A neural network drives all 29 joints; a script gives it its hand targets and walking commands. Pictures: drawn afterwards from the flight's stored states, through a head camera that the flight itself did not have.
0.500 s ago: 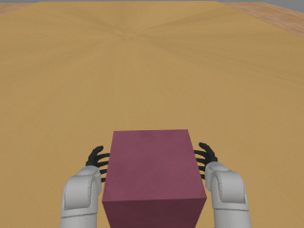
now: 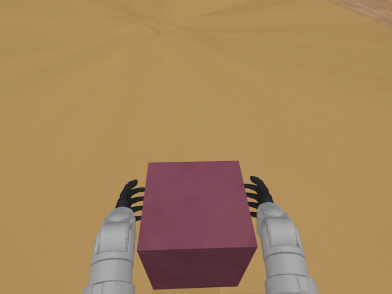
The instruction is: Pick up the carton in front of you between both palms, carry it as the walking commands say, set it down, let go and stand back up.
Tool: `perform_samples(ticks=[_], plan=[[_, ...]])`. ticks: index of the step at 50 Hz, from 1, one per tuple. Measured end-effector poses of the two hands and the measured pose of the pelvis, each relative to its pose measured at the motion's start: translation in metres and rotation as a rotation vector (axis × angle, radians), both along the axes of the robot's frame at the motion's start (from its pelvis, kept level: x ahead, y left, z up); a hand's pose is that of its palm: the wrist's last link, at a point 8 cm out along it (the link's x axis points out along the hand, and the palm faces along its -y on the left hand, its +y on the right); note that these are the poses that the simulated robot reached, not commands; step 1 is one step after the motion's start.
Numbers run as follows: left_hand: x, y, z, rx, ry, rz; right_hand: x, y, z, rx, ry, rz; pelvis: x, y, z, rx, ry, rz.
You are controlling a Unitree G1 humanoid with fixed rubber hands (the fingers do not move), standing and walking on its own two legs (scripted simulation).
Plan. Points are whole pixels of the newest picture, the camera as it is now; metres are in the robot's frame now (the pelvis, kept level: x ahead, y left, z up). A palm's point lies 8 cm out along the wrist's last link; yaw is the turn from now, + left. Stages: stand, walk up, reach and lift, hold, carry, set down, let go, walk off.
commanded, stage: carry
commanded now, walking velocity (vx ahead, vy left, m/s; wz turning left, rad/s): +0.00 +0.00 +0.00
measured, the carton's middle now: (194, 227) +0.31 +0.00 -0.05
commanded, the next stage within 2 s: none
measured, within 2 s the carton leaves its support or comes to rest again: neither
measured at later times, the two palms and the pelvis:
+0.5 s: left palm (118, 214) +0.30 +0.16 +0.04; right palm (259, 209) +0.30 -0.14 +0.04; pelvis +0.00 +0.01 +0.00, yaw +0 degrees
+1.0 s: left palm (123, 201) +0.32 +0.16 +0.05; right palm (260, 198) +0.32 -0.14 +0.05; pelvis +0.04 +0.01 +0.01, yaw -1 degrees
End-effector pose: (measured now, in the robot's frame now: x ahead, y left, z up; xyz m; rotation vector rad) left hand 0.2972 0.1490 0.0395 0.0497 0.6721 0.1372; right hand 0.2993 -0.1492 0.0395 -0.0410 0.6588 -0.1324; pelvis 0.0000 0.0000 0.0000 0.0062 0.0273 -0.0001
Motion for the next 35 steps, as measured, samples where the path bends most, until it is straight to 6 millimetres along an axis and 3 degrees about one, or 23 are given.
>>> perform_samples(ticks=[35], plan=[[-0.003, 0.016, 0.002, -0.007, -0.009, 0.001, -0.003, 0.015, 0.003, 0.001, -0.009, -0.005, 0.002, 0.015, -0.001, -0.009, -0.002, 0.000]])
